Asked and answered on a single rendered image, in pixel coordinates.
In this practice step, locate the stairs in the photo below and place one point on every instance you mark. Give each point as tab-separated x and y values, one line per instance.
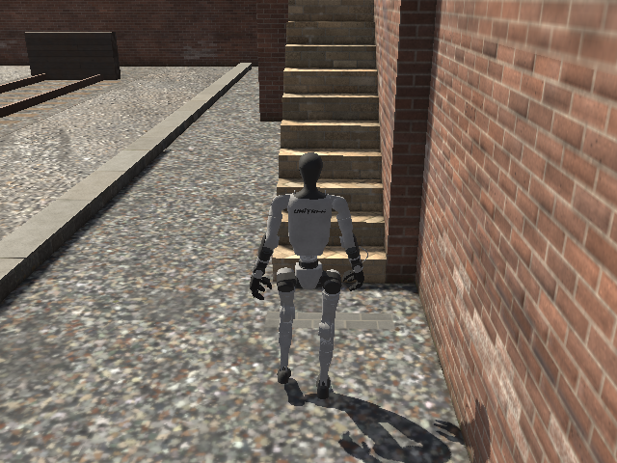
330	107

